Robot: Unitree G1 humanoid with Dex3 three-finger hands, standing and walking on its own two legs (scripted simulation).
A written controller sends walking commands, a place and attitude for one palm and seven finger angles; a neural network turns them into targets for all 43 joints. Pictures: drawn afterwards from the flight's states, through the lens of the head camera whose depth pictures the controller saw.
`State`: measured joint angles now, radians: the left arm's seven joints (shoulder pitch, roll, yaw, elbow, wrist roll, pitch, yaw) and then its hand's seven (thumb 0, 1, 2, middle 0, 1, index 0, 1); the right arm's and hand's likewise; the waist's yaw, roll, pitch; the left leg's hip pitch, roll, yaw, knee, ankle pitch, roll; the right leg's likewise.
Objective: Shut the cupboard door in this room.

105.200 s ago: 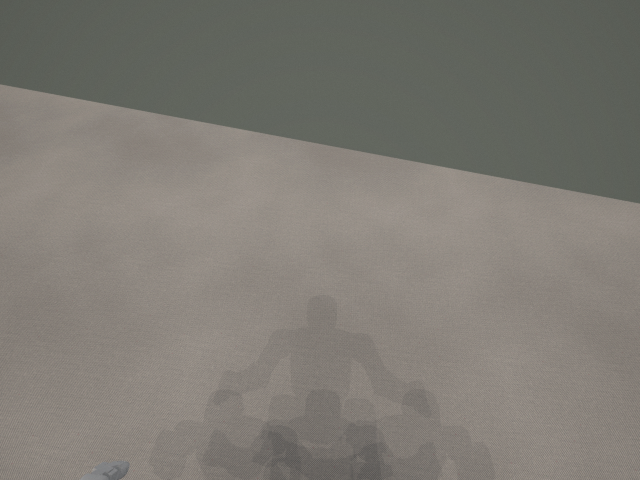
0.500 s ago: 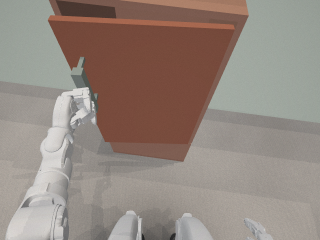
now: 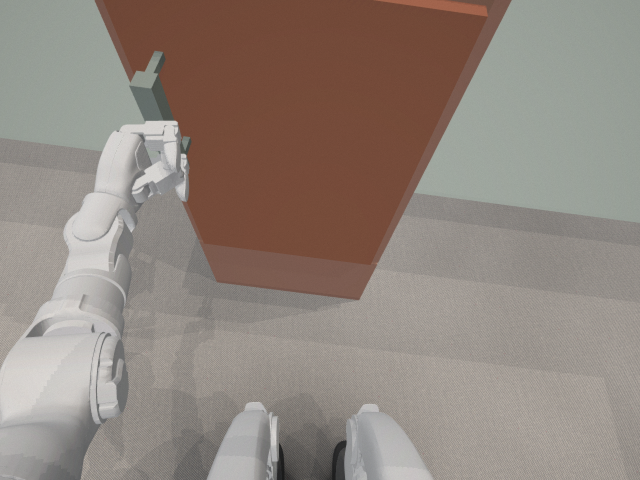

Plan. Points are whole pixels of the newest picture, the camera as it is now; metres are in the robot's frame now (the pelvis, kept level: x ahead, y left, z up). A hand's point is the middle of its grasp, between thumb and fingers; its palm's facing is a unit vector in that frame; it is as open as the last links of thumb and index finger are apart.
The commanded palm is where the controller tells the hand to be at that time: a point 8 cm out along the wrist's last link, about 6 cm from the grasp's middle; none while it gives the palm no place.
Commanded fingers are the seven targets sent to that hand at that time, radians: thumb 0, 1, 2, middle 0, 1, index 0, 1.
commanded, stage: push the door shut along its arc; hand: left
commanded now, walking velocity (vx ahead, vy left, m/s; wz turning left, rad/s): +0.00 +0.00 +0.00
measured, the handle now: (168, 118) +0.56 +0.19 +0.06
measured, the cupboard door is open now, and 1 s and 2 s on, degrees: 0 0 0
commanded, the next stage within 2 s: pull the fist back off the door in 0.36 s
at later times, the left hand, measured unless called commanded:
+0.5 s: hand (188, 172) +0.47 +0.15 +0.06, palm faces -0.21 -0.98 -0.04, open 3.5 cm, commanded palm +0.51 +0.17 +0.06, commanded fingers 0.00 0.90 0.90 -1.30 -1.50 -1.30 -1.50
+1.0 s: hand (217, 164) +0.48 +0.12 +0.06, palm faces -0.01 -1.00 -0.02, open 3.3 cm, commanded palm +0.44 +0.17 +0.06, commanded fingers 0.00 0.90 0.90 -1.30 -1.50 -1.30 -1.50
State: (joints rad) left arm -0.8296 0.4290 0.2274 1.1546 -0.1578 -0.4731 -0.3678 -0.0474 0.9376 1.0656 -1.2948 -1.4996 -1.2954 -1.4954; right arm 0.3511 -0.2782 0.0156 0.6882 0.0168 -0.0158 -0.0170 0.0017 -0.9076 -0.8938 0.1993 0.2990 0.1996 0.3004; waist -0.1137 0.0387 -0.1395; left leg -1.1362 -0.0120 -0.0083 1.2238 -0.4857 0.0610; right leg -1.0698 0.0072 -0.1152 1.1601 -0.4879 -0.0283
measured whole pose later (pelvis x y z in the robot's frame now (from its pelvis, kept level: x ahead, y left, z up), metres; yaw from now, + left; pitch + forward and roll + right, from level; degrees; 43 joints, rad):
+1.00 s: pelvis -0.01 -0.01 +0.00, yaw -1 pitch +22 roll -2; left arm -0.82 0.35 0.28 1.14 -0.10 -0.50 -0.11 0.01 0.96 1.01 -1.30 -1.50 -1.30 -1.50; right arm 0.37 -0.28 0.01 0.66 -0.01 -0.03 0.02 0.00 -0.91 -0.89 0.20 0.30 0.20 0.30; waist -0.15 0.04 -0.15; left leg -1.13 0.01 0.01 1.20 -0.46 0.04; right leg -1.09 0.03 -0.09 1.16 -0.46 -0.05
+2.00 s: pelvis +0.04 -0.01 +0.07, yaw +0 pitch +8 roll -1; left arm 0.04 0.27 0.18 0.20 -0.24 -0.25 -0.20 0.01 0.90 0.90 -1.26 -1.46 -1.26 -1.46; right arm 0.26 -0.26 0.02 0.54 0.06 -0.05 -0.06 0.01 -0.91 -0.89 0.20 0.30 0.20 0.30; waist -0.01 0.05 -0.11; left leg -0.59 -0.02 0.02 0.85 -0.41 0.05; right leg -0.55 0.02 -0.06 0.82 -0.42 -0.03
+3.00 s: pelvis +0.05 -0.02 +0.11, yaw +0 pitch -4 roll +0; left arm 0.46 0.33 0.33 -0.36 -0.07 -0.05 0.10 0.01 0.89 0.90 -0.22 -0.31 -0.22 -0.31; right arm 0.21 -0.24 0.02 0.63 0.02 -0.08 -0.07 0.01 -0.91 -0.89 0.20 0.30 0.20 0.30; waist 0.06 0.08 -0.02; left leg -0.12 -0.03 0.02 0.43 -0.25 0.04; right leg -0.09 0.02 -0.06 0.41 -0.26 -0.03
